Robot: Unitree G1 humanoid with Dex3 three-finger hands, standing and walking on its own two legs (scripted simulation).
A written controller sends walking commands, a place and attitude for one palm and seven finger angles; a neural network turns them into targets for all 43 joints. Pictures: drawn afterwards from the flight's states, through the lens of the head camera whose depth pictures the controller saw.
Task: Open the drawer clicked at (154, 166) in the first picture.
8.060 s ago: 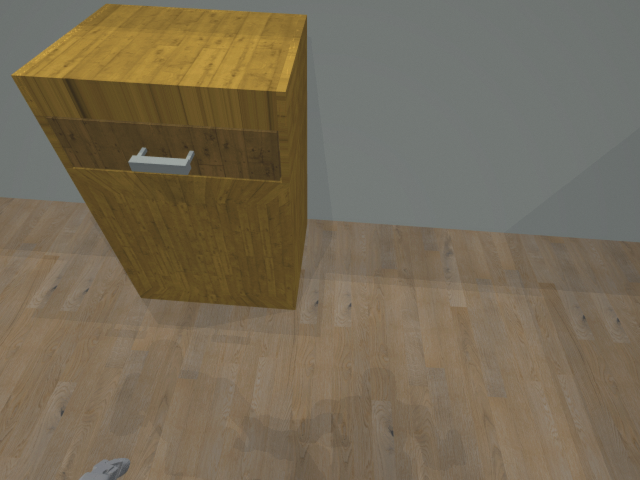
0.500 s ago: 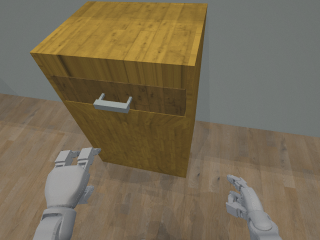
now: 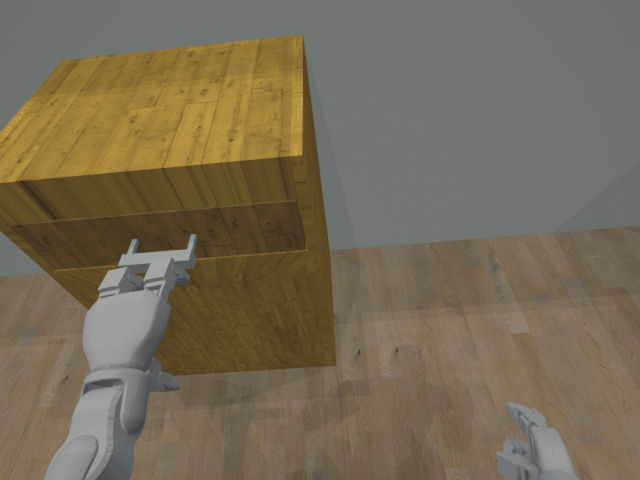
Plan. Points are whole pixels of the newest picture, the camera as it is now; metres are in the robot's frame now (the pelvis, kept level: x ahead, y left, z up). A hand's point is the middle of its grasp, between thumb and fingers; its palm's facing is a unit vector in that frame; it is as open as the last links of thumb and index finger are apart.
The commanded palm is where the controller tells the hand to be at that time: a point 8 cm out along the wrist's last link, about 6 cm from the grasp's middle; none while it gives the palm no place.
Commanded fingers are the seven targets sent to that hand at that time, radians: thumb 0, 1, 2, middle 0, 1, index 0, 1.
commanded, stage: raise the hand with hooked fingers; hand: left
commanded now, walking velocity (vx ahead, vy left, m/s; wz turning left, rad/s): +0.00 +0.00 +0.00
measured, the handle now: (160, 251) +0.50 +0.36 -0.07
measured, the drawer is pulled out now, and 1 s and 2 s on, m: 0.00 0.00 0.00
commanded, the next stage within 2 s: move the hooked fingers above the handle in 0.68 s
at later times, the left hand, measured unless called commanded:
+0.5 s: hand (92, 313) +0.29 +0.31 +0.08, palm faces -0.02 -0.10 -1.00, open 13.9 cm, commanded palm +0.26 +0.31 +0.15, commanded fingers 0.00 -0.50 0.30 -0.30 -1.20 -0.30 -1.20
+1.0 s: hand (105, 299) +0.31 +0.31 +0.07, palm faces -0.02 -0.07 -1.00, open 13.9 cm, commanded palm +0.29 +0.33 +0.13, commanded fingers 0.00 -0.50 0.30 -0.30 -1.20 -0.30 -1.20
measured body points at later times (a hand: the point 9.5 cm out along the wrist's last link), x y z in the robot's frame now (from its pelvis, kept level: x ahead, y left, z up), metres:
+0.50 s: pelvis -0.01 +0.06 +0.01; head +0.00 +0.04 +0.46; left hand +0.28 +0.31 +0.13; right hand +0.18 -0.14 -0.09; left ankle -0.04 +0.13 -0.72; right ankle +0.00 -0.06 -0.72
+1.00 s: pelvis +0.00 +0.06 +0.01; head +0.04 +0.04 +0.46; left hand +0.31 +0.31 +0.12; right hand +0.19 -0.15 -0.10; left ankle -0.04 +0.13 -0.72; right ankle +0.01 -0.06 -0.72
